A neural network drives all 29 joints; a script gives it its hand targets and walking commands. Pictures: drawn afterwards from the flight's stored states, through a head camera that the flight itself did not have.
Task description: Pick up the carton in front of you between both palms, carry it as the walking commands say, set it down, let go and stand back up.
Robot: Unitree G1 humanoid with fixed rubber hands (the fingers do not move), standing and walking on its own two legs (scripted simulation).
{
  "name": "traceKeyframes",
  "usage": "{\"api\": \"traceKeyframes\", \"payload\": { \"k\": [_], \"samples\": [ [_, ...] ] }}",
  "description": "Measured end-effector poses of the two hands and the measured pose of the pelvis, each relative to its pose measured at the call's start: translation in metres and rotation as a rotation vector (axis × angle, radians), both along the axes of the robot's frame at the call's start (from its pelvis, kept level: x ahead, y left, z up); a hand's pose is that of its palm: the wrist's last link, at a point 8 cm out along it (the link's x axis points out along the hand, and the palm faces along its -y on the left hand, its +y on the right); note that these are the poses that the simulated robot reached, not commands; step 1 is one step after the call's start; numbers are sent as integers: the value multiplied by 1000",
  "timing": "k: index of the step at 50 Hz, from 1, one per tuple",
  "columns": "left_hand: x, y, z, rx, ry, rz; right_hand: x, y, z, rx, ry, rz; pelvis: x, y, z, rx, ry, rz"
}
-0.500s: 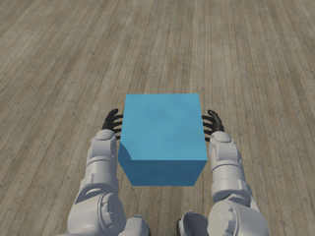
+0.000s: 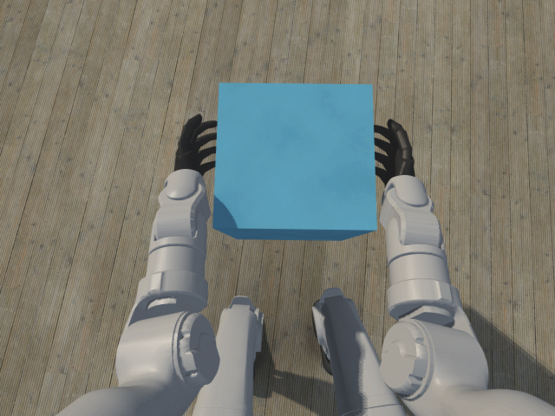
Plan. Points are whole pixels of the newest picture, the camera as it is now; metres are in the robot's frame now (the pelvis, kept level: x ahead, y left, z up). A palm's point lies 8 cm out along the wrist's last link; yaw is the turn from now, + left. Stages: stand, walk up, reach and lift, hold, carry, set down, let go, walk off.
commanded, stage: set down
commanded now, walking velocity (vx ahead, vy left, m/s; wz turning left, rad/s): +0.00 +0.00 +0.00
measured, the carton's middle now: (291, 176) +0.45 -0.02 -0.15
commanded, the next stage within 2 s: none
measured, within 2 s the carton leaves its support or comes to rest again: rests again in 1.38 s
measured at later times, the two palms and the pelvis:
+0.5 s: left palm (220, 177) +0.48 +0.11 -0.24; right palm (374, 178) +0.46 -0.19 -0.23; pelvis -0.03 -0.01 -0.13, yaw +1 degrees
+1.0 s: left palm (234, 180) +0.52 +0.10 -0.39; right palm (358, 180) +0.50 -0.20 -0.39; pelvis -0.04 -0.01 -0.22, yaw +2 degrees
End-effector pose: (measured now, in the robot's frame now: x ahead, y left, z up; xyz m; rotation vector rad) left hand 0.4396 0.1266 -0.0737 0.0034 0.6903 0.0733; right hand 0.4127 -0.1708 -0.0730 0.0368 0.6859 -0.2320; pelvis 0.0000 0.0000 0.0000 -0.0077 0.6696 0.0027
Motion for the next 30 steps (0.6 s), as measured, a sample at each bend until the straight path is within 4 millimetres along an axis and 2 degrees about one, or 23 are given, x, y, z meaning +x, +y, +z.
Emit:
{"api": "traceKeyframes", "payload": {
  "k": [15, 30],
  "samples": [
    [21, -12, -104, 7, 8, -3, 26, -13, -101, -14, 9, 18, -18, 0, -78, 3, 127, 2],
    [47, -20, -191, 30, 25, -9, 51, -21, -192, -11, 29, 35, -38, -9, -149, 16, 138, 3]
  ]
}}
